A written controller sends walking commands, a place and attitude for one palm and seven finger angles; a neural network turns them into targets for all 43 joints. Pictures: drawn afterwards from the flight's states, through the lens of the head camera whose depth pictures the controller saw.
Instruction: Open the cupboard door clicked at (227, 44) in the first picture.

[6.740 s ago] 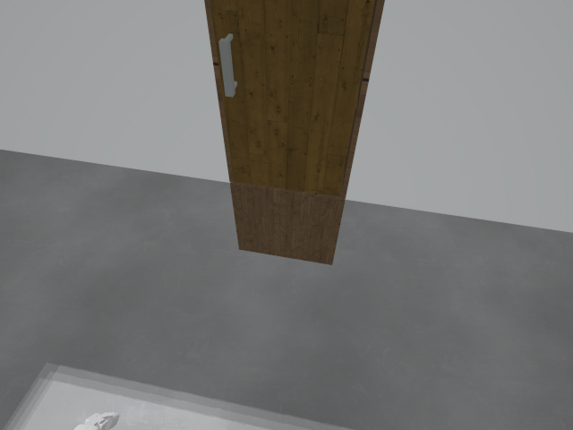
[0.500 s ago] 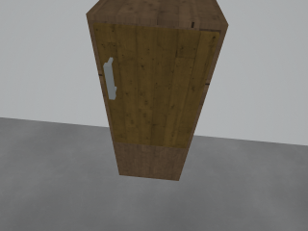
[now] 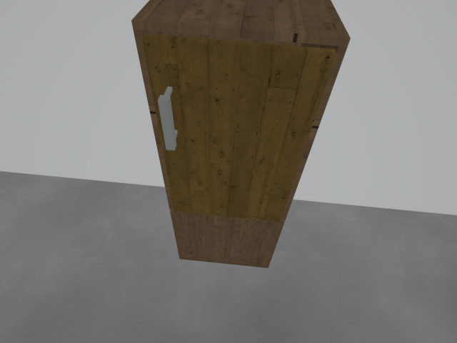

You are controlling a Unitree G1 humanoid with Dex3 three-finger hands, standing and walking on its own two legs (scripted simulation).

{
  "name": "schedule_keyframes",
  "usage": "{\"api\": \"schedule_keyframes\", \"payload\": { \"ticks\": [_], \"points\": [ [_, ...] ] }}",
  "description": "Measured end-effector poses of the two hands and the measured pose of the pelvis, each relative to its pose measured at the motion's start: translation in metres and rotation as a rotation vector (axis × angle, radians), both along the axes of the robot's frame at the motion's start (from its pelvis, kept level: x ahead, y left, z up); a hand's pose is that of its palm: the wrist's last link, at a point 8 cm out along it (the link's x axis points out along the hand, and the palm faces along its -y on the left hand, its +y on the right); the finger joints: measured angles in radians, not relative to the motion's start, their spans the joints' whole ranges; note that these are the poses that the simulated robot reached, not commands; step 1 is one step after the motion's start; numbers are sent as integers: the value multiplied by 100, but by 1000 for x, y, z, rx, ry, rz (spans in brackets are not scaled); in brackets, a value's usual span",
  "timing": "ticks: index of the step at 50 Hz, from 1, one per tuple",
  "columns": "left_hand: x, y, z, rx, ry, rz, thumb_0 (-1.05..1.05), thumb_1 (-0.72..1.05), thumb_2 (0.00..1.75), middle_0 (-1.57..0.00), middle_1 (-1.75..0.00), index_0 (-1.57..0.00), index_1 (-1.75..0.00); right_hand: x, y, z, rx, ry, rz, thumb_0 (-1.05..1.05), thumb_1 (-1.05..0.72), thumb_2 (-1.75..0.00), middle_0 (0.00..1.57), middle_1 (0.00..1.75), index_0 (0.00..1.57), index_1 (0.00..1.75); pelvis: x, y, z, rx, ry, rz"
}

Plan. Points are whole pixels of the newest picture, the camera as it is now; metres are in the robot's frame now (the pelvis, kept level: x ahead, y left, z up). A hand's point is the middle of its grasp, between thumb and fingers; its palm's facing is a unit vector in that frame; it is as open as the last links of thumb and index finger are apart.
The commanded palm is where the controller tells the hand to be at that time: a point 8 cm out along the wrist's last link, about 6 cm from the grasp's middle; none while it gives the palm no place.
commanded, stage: look again from close up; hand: left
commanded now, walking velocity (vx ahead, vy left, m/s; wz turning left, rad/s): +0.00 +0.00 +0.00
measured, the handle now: (170, 119) +0.56 +0.17 +0.08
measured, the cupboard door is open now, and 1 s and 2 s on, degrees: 0 0 0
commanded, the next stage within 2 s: raise the hand with hooked fingers in 0.60 s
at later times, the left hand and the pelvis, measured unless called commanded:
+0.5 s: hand out of the picture +0.01 +0.16 -0.18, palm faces -0.01 -0.98 -0.17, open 7.3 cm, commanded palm none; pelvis +0.01 +0.00 +0.00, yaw -1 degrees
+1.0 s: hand (143, 272) +0.23 +0.16 +0.01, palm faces +0.07 -1.00 -0.03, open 7.9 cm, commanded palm +0.14 +0.23 -0.04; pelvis +0.00 -0.02 -0.03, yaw +1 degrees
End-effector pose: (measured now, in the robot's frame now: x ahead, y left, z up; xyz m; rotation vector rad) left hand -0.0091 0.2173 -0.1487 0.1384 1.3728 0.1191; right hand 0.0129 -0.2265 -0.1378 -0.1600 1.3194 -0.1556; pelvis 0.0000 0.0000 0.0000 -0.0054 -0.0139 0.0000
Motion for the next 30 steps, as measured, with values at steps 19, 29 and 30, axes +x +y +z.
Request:
{"api": "schedule_keyframes", "payload": {
  "ticks": [19, 29, 30],
  "points": [
    [13, -2, 1, 0, 9, -11, 0, 91, 90, -20, -30, -20, -30, 10, -2, 1, -2, 7, -9, 1, -92, -90, 20, 30, 20, 30, 11, -2, 2, 4, -2, -11],
    [20, -4, 3, 4, 5, -17, 0, 91, 90, -20, -30, -20, -30, 1, 0, -1, 12, 39, -24, 1, -92, -90, 20, 30, 20, 30, 14, -4, 3, 5, -3, -16],
    [20, -5, 3, 4, 5, -17, 0, 91, 90, -20, -30, -20, -30, 1, 0, -1, 13, 41, -26, 1, -92, -90, 20, 30, 20, 30, 15, -4, 3, 5, -3, -17]
  ]
}}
